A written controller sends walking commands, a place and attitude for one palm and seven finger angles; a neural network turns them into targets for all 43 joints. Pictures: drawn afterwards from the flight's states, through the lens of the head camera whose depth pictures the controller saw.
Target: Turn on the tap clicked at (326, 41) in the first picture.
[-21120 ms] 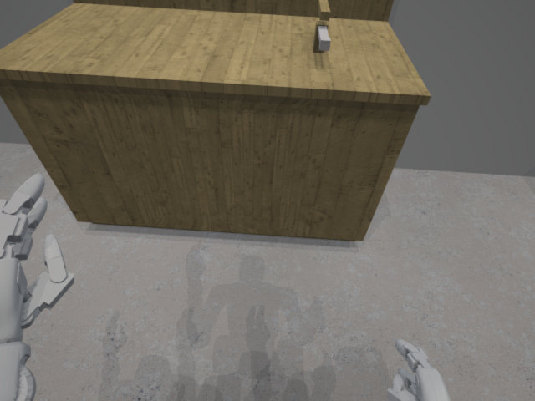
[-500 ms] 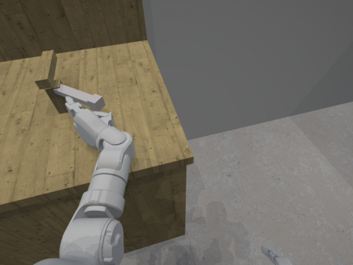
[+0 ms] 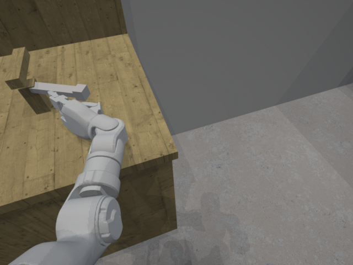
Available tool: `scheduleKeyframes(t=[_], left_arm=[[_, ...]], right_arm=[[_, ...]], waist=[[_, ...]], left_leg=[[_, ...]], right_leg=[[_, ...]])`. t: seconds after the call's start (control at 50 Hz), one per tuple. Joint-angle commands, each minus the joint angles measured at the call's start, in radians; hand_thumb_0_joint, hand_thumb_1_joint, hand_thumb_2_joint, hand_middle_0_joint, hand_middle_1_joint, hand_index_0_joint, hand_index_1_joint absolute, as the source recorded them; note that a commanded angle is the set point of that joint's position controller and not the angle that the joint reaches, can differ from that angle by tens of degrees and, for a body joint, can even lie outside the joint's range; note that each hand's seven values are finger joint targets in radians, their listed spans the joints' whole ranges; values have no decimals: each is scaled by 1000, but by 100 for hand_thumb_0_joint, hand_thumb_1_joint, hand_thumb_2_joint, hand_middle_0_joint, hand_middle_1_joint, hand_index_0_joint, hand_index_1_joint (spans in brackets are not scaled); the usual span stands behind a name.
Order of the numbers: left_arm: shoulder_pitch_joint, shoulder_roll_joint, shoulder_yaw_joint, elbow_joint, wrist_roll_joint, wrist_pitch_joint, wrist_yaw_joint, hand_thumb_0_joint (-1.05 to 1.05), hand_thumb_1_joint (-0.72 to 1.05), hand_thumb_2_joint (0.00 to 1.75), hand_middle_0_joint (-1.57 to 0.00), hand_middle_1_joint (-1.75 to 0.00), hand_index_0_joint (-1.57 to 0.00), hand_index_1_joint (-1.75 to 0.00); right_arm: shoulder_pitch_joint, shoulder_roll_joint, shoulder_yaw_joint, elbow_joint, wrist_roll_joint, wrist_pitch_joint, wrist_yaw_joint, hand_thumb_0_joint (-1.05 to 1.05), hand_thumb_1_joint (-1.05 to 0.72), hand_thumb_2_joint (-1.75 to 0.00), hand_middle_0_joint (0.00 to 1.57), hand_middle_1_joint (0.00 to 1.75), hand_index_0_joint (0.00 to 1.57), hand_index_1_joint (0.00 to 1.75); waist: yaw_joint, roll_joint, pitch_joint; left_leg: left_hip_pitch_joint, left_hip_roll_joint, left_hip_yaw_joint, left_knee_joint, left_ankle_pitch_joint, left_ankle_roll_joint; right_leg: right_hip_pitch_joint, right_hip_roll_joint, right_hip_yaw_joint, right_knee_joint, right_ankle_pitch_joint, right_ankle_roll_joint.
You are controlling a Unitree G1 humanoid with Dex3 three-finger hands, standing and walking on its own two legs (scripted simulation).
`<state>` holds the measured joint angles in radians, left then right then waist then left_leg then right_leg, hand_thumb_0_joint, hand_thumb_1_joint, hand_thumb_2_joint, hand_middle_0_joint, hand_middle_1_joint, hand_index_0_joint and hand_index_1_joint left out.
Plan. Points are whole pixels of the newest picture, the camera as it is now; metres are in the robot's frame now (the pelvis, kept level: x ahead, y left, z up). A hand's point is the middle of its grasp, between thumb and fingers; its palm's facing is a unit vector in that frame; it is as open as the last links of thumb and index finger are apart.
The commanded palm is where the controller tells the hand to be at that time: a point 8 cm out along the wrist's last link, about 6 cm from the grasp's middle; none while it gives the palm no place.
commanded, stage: push the lever round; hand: left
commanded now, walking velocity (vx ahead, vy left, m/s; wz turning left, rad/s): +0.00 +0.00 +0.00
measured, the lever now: (81, 92) +0.49 +0.23 +0.14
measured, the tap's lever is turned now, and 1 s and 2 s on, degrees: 60 85 85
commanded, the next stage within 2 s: lift the hand up off the lever in 0.30 s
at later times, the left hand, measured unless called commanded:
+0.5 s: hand (104, 97) +0.49 +0.18 +0.12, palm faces +0.82 -0.55 -0.14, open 8.1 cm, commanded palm +0.43 +0.20 +0.13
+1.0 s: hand (90, 95) +0.47 +0.20 +0.15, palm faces +0.81 -0.59 -0.10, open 7.8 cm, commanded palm +0.42 +0.21 +0.15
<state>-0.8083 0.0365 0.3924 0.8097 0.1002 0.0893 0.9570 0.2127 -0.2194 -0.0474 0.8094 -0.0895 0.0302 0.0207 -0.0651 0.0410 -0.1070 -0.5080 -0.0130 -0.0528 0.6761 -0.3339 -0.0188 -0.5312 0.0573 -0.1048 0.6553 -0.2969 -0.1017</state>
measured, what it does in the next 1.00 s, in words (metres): stands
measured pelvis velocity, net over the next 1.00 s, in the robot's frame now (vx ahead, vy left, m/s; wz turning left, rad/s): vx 0.01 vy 0.01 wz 0.00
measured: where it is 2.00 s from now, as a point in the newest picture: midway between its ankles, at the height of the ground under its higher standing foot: outside the picture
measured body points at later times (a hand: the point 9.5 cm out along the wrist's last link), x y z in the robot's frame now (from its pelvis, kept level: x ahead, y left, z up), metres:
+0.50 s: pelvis +0.00 -0.01 -0.01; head +0.06 -0.03 +0.44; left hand +0.44 +0.20 +0.13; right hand +0.05 -0.26 -0.15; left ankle +0.00 +0.13 -0.72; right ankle +0.02 -0.05 -0.72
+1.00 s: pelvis +0.01 +0.01 +0.01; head +0.03 -0.01 +0.46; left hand +0.42 +0.22 +0.15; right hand +0.10 -0.25 -0.13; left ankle +0.00 +0.13 -0.72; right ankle +0.02 -0.05 -0.72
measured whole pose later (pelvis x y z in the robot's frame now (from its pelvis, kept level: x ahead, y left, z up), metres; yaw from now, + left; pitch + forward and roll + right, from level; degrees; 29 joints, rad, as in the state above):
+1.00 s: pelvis +0.01 +0.01 +0.01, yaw +0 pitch +8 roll +0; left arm -0.84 0.07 0.38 0.80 0.08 0.10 0.90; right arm 0.22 -0.23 -0.05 0.80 -0.08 0.02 0.03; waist -0.06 0.04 -0.10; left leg -0.45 -0.02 -0.06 0.63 -0.32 -0.01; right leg -0.47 0.06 -0.11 0.60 -0.28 -0.09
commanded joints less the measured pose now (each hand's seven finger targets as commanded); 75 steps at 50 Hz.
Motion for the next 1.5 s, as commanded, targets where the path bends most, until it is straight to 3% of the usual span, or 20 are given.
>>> scheduleKeyframes(t=[0.0,0.08,0.18,0.32,0.42,0.56,0.62,0.7,0.86,0.94,1.0,1.08,1.14,1.16,1.22,1.28,1.32,1.36,1.42,1.48], left_arm=[[-534,195,-58,-189,62,-70,-10,0,90,90,-15,-15,-15,-15],[-616,195,-77,-153,73,-92,-7,0,90,90,-15,-15,-15,-15],[-663,223,-58,-124,82,-119,0,0,90,90,-15,-15,-15,-15],[-675,303,5,-67,91,-119,-6,0,90,90,-15,-15,-15,-15],[-659,339,43,-89,94,-128,-11,0,90,90,-15,-15,-15,-15],[-592,370,73,-172,76,-114,-30,0,90,90,-15,-15,-15,-15],[-523,340,51,-190,68,-95,-40,0,90,90,-15,-15,-15,-15],[-487,286,14,-164,30,-56,-63,0,90,90,-15,-15,-15,-15],[-550,210,-62,-222,25,-55,-62,0,90,90,-15,-15,-15,-15],[-534,171,-81,-238,20,-36,-56,0,90,90,-15,-15,-15,-15],[-549,168,-77,-222,24,-13,-47,0,90,90,-15,-15,-15,-15],[-526,163,-71,-287,35,3,-35,0,90,90,-15,-15,-15,-15],[-499,136,-84,-281,32,33,-31,0,90,90,-15,-15,-15,-15],[-480,163,-58,-279,28,41,-33,0,90,90,-15,-15,-15,-15],[-513,131,-85,-277,22,62,-34,0,90,90,-15,-15,-15,-15],[-536,131,-92,-307,30,68,-31,0,90,90,-15,-15,-15,-15],[-543,121,-101,-295,33,75,-25,0,90,90,-15,-15,-15,-15],[-538,166,-66,-298,32,76,-25,0,90,90,-15,-15,-15,-15],[-549,132,-97,-308,27,83,-29,0,90,90,-15,-15,-15,-15],[-527,150,-84,-301,23,91,-35,0,90,90,-15,-15,-15,-15]], right_arm=[[-14,-114,-31,-96,2,-41,-4,0,-90,-90,20,30,20,30],[-1,-117,-31,-83,-1,-47,-2,0,-90,-90,20,30,20,30],[28,-121,-34,-74,-8,-52,5,0,-90,-90,20,30,20,30],[62,-130,-35,-76,-12,-43,5,0,-90,-90,20,30,20,30],[91,-130,-38,-85,-17,-41,11,0,-90,-90,20,30,20,30],[86,-133,-43,-99,-8,-37,11,0,-90,-90,20,30,20,30],[79,-132,-41,-107,-2,-37,12,0,-90,-90,20,30,20,30],[56,-137,-36,-106,11,-38,7,0,-90,-90,20,30,20,30],[21,-128,-35,-91,9,-45,5,0,-90,-90,20,30,20,30],[11,-121,-34,-99,9,-40,5,0,-90,-90,20,30,20,30],[-3,-119,-30,-95,7,-31,3,0,-90,-90,20,30,20,30],[-8,-112,-34,-105,2,-25,5,0,-90,-90,20,30,20,30],[-15,-114,-33,-109,1,-22,9,0,-90,-90,20,30,20,30],[-21,-117,-35,-109,3,-19,4,0,-90,-90,20,30,20,30],[-31,-114,-29,-107,6,-21,2,0,-90,-90,20,30,20,30],[-41,-109,-27,-102,4,-26,-1,0,-90,-90,20,30,20,30],[-38,-107,-27,-95,1,-32,1,0,-90,-90,20,30,20,30],[-40,-113,-30,-90,2,-30,-6,0,-90,-90,20,30,20,30],[-44,-107,-25,-94,5,-35,-6,0,-90,-90,20,30,20,30],[-48,-111,-27,-92,9,-34,-12,0,-90,-90,20,30,20,30]], waist=[[-26,-76,-337],[-50,-61,-326],[-58,-35,-374],[-64,-69,-401],[-50,-51,-456],[-26,-49,-454],[-18,-42,-427],[-29,-95,-331],[-30,-43,-306],[-16,-47,-337],[-16,-46,-312],[8,-27,-367],[10,-73,-344],[23,-65,-334],[11,-104,-309],[15,-53,-316],[11,-80,-308],[21,-69,-316],[15,-73,-315],[18,-72,-316]], left_leg=[[16,-13,44,-44,151,44],[16,-12,41,-37,122,49],[23,-12,38,-21,146,49],[-36,-15,43,-8,154,53],[-24,-15,43,-5,199,53],[-16,-16,49,-27,209,53],[-3,-15,54,-44,216,52],[3,-18,55,-72,167,54],[93,-20,45,-92,179,52],[122,-19,43,-94,248,42],[128,-15,41,-98,261,37],[173,-8,38,-94,350,19],[162,-6,40,-97,358,16],[160,-5,37,-104,351,14],[152,-5,38,-114,326,19],[168,-6,40,-119,324,14],[163,-6,39,-115,314,16],[162,-8,38,-120,304,16],[158,-9,41,-124,294,19],[158,-9,44,-134,288,22]], right_leg=[[253,-85,104,-112,211,104],[204,-77,104,-115,137,98],[196,-73,99,-88,179,97],[248,-87,116,-76,282,115],[291,-85,115,-60,368,117],[356,-88,121,-78,405,119],[367,-85,118,-91,403,116],[343,-89,122,-142,323,121],[284,-67,89,-155,225,96],[308,-65,76,-134,301,90],[290,-62,66,-131,289,85],[314,-54,53,-108,340,74],[319,-56,49,-110,356,77],[326,-55,50,-115,342,74],[320,-57,52,-128,320,79],[314,-57,54,-132,298,75],[309,-55,52,-136,290,78],[321,-54,57,-141,278,77],[328,-59,61,-146,282,80],[340,-62,65,-155,283,81]])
